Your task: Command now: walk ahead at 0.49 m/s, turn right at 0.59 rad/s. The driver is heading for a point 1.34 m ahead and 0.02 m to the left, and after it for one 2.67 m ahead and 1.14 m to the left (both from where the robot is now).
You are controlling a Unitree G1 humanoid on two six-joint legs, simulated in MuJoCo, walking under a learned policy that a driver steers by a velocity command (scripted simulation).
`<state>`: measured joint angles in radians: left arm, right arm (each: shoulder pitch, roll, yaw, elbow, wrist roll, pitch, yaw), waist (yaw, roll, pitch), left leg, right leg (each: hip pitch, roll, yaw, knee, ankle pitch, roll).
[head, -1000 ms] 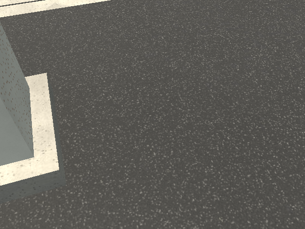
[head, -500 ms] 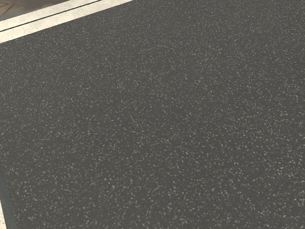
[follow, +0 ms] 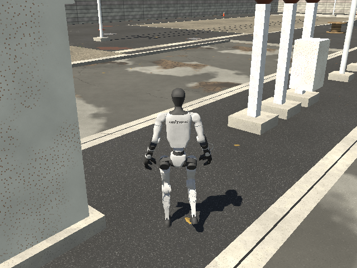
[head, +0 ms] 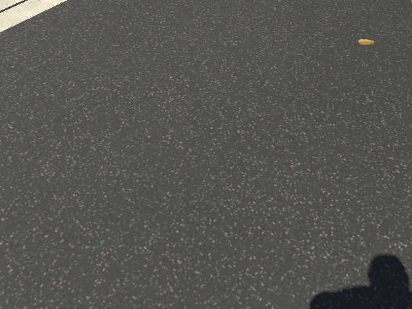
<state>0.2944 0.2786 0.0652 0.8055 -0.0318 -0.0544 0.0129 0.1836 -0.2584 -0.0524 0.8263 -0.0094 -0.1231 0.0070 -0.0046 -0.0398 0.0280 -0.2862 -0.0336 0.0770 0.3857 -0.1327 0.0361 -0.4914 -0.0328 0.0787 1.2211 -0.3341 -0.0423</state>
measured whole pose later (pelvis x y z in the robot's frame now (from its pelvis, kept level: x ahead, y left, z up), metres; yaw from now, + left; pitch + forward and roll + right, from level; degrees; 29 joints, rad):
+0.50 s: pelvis +0.26 -0.10 -0.01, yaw -13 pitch +2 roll +1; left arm 0.21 0.25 0.06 0.68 0.00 -0.06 -0.04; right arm 0.24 -0.30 -0.05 0.87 0.03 -0.10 0.02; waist -0.02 0.02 0.04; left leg -0.44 0.10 -0.01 1.23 -0.36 0.02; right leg -0.37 0.04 -0.06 0.53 -0.19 -0.07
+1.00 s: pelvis +0.55 -0.09 -0.03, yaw +2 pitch +2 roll +0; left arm 0.30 0.27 0.06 0.83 -0.01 -0.08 0.02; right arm 0.12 -0.27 -0.07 0.72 0.02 -0.06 0.05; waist 0.01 0.01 0.05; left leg -0.52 -0.06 0.06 0.66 -0.19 0.13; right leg -0.16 -0.03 -0.07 1.06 -0.50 0.01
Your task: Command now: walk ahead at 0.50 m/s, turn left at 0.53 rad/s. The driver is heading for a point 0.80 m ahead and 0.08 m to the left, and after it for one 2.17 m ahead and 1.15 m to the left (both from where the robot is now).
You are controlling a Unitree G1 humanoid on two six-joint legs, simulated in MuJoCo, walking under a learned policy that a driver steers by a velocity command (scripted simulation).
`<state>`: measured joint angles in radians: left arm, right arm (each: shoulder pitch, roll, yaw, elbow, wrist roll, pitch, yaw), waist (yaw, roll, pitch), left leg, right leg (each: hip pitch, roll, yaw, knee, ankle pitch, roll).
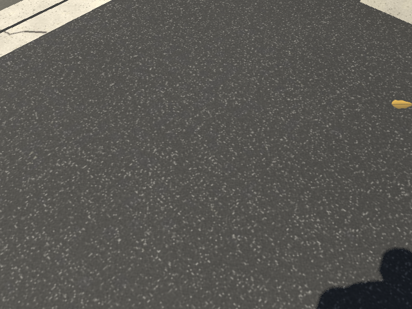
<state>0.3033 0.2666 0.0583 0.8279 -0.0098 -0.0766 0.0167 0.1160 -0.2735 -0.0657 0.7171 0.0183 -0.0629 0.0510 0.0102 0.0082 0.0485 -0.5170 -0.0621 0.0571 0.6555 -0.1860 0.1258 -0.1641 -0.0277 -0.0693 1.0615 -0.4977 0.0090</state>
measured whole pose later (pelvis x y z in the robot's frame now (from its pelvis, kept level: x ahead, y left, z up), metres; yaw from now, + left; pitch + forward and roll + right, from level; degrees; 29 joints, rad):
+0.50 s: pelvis +0.29 -0.02 +0.01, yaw +18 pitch +3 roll -1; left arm 0.12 0.26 0.05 0.67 0.01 -0.13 -0.01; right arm 0.35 -0.29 -0.06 0.72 0.03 -0.03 -0.01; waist -0.04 0.03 -0.01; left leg -0.32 -0.09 -0.16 1.10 -0.47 0.03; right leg -0.43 0.04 0.00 0.54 -0.17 -0.03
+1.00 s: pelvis +0.51 +0.11 +0.02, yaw +21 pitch +2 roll -1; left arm 0.37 0.30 0.05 0.86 -0.03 -0.07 -0.01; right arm 0.12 -0.25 -0.04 0.64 0.00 -0.08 0.02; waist 0.05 -0.02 0.02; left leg -0.40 0.01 0.05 0.55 -0.19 0.04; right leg -0.33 -0.03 0.05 1.07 -0.45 -0.01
